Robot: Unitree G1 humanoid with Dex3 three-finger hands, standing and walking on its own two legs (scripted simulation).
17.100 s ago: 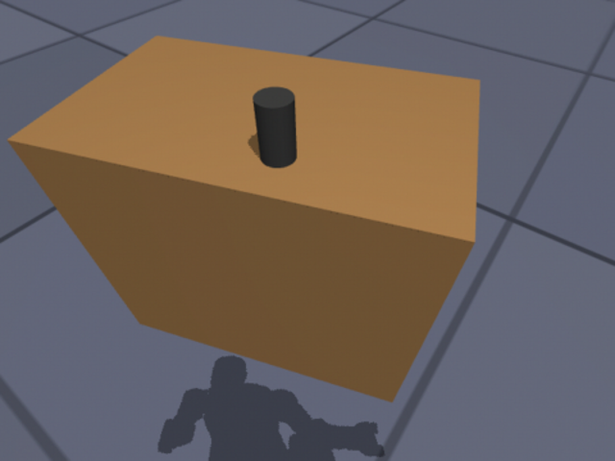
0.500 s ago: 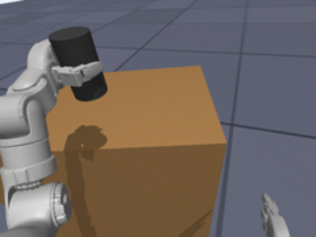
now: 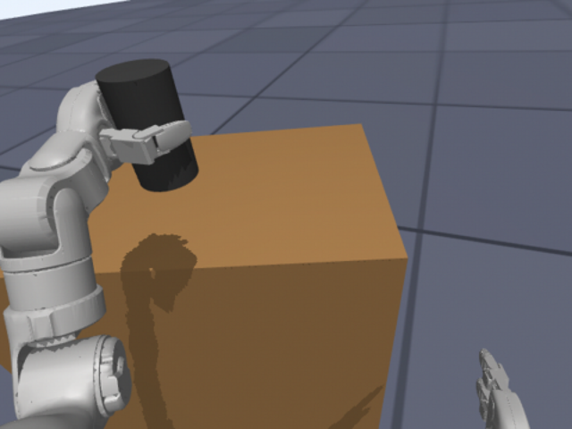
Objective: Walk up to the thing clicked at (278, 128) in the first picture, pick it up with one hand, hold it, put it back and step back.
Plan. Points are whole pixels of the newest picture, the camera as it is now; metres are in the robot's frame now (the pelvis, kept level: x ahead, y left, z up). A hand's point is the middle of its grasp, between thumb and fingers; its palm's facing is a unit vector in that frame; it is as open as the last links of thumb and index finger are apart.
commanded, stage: hold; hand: left
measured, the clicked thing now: (153, 127) +0.34 +0.16 +0.33
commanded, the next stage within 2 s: crouch in 1.64 s
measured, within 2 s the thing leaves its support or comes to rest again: neither
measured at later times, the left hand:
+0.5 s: hand (150, 120) +0.33 +0.16 +0.34, palm faces +0.13 -0.99 +0.00, open 10.0 cm
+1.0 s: hand (149, 111) +0.33 +0.16 +0.35, palm faces +0.15 -0.99 -0.02, open 10.1 cm
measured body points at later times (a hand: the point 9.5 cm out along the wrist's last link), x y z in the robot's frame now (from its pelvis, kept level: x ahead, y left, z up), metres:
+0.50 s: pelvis -0.01 +0.00 +0.00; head -0.08 -0.04 +0.44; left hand +0.32 +0.21 +0.34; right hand +0.17 -0.26 -0.05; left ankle +0.05 +0.13 -0.73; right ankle +0.01 -0.15 -0.73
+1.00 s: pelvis -0.01 +0.00 +0.00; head -0.08 -0.04 +0.44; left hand +0.32 +0.21 +0.35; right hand +0.18 -0.26 -0.05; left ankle +0.05 +0.13 -0.73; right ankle +0.01 -0.15 -0.73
